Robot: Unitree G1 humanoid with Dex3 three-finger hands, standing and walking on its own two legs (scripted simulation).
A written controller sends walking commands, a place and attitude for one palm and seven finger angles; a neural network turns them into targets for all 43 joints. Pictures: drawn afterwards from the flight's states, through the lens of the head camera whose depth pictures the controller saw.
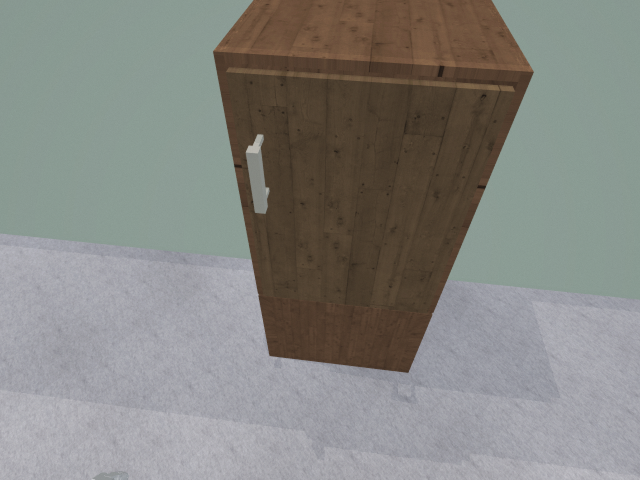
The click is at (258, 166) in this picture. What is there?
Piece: cupboard door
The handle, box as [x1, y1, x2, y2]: [246, 134, 269, 213]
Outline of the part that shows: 257,134 253,145 248,146 246,157 255,212 265,213 267,207 266,198 269,191 268,188 264,186 260,146 263,140 263,136 261,134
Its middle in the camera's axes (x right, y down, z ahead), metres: -0.11 -0.11 +0.69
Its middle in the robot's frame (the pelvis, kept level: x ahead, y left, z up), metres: +0.59 +0.15 +0.05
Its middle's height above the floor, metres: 0.82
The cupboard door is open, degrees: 0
